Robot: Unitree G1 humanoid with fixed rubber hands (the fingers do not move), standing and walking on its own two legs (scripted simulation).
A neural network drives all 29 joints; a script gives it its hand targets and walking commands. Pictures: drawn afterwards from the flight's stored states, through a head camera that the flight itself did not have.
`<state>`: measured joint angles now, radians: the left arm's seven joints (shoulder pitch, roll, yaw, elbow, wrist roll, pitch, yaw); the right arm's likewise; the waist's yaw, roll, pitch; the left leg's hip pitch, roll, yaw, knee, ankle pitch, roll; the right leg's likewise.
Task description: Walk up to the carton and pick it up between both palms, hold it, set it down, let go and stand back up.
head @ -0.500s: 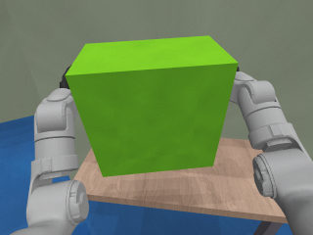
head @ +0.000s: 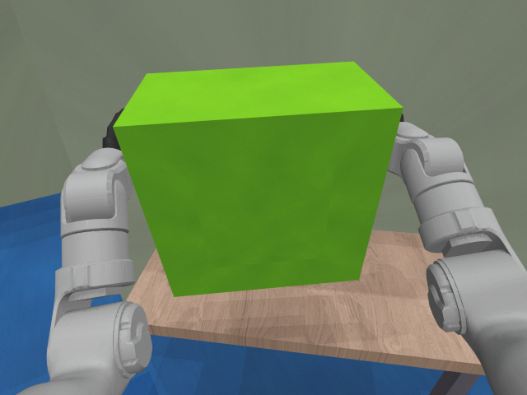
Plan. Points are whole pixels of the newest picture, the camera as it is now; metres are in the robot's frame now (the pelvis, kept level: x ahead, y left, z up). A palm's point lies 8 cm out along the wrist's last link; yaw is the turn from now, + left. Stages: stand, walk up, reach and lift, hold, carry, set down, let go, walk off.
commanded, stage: hold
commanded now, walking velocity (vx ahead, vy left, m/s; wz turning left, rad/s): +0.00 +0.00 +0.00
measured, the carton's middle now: (260, 184) +0.36 -0.01 +0.22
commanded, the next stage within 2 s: none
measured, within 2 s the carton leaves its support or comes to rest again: neither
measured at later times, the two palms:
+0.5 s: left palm (118, 159) +0.37 +0.19 +0.27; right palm (389, 136) +0.36 -0.20 +0.29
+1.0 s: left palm (117, 142) +0.37 +0.18 +0.29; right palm (397, 123) +0.36 -0.20 +0.31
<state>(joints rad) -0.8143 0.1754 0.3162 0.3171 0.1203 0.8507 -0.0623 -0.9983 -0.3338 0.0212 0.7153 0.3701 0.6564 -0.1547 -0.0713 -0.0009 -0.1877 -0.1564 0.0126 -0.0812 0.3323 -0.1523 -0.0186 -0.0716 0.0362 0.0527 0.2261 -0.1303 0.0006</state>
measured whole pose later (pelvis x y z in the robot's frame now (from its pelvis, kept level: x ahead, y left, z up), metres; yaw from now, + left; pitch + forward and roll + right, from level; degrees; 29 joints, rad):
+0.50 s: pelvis +0.00 +0.00 +0.00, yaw +0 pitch -1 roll -1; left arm -0.78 0.19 0.29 0.25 0.09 0.87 -0.05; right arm -0.96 -0.32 0.00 0.66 0.39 0.66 -0.17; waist -0.10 -0.01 -0.20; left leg -0.16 0.01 -0.08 0.34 -0.16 -0.02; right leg -0.07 0.03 0.05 0.22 -0.13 0.00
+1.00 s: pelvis +0.00 -0.01 +0.00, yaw +0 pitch -1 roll -1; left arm -0.91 0.23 0.31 0.47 0.12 0.84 -0.10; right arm -1.08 -0.33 0.03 0.82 0.39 0.68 -0.18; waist -0.08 0.00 -0.24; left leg -0.17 0.02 -0.08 0.32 -0.14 -0.03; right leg -0.09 0.04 0.06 0.23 -0.12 -0.01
